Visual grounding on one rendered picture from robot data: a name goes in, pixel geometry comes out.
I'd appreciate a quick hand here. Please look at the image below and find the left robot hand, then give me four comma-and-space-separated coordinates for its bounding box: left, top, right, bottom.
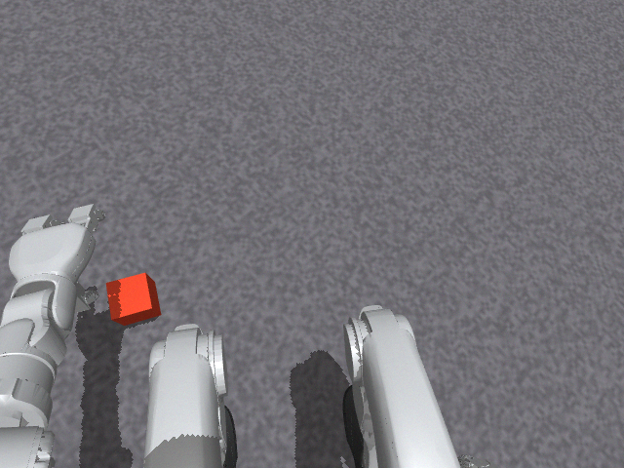
9, 204, 105, 314

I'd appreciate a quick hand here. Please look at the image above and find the right robot foot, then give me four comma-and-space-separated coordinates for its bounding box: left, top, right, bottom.
343, 385, 365, 468

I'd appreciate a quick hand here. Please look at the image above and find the cube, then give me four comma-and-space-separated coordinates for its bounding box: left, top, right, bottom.
106, 273, 161, 326

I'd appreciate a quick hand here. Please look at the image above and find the left robot arm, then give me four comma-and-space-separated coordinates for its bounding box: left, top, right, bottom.
0, 274, 78, 468

